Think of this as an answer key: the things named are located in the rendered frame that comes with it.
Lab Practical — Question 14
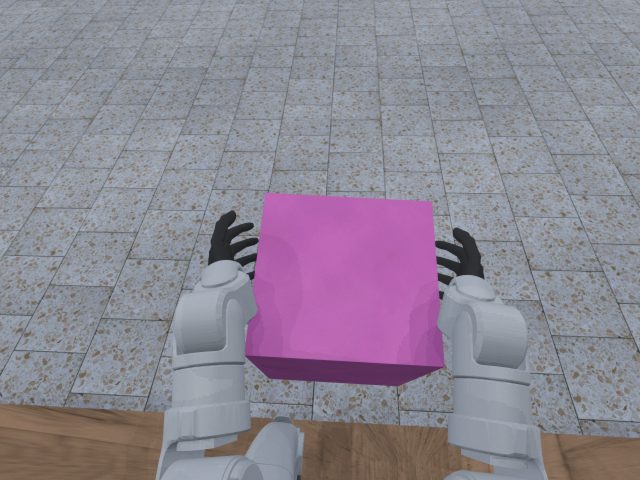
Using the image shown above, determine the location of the robot right forearm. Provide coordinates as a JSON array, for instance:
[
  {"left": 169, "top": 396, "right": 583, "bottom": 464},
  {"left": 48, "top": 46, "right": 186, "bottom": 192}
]
[{"left": 437, "top": 275, "right": 548, "bottom": 480}]

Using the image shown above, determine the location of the left robot thigh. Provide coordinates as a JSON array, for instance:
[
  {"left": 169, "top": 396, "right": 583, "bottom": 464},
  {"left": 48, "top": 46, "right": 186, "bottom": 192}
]
[{"left": 245, "top": 422, "right": 305, "bottom": 480}]

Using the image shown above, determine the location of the robot left upper arm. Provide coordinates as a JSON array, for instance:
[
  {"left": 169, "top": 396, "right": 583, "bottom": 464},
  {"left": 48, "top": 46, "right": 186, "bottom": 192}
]
[{"left": 161, "top": 455, "right": 264, "bottom": 480}]

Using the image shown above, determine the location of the left robot hand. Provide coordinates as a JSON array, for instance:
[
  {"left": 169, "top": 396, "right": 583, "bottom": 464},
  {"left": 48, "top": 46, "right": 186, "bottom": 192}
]
[{"left": 208, "top": 211, "right": 259, "bottom": 280}]

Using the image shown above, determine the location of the carton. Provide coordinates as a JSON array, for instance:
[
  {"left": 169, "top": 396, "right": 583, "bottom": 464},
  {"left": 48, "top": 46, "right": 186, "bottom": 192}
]
[{"left": 245, "top": 193, "right": 445, "bottom": 386}]

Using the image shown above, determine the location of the robot left forearm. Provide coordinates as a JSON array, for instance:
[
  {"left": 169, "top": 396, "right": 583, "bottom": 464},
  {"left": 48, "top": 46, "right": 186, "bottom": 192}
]
[{"left": 155, "top": 260, "right": 258, "bottom": 480}]

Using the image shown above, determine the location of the right robot hand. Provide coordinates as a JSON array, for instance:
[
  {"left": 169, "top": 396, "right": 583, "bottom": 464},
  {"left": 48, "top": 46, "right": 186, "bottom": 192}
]
[{"left": 435, "top": 228, "right": 485, "bottom": 300}]

